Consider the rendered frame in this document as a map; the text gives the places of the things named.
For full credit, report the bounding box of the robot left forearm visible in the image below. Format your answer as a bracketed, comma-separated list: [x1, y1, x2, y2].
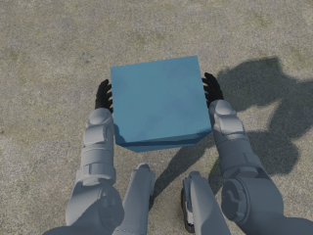
[66, 108, 116, 223]

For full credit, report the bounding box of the robot right forearm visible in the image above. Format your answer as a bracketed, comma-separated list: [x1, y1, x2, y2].
[208, 99, 284, 205]

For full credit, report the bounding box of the robot right hand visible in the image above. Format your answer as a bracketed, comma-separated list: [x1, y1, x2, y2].
[201, 72, 224, 108]

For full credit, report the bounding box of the robot right shin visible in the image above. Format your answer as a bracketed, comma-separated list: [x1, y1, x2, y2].
[185, 170, 208, 223]

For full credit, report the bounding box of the carton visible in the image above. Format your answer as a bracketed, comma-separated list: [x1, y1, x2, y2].
[111, 55, 212, 153]

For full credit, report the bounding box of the left robot upper arm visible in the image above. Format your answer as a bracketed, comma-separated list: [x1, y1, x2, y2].
[42, 185, 125, 235]

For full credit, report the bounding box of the robot left hand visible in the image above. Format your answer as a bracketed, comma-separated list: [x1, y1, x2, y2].
[95, 79, 113, 114]

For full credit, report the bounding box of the right robot upper arm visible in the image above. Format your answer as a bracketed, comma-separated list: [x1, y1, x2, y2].
[221, 176, 313, 235]

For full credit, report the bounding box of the robot left thigh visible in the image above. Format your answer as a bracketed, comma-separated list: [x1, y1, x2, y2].
[112, 167, 157, 235]

